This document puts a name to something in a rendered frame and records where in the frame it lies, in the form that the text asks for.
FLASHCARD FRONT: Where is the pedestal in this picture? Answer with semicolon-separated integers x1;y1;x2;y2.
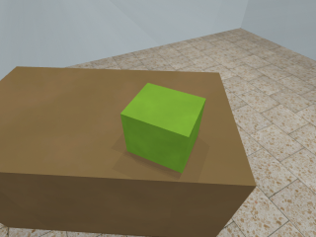
0;66;257;237

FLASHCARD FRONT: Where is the carton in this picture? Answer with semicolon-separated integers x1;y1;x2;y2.
120;83;206;173

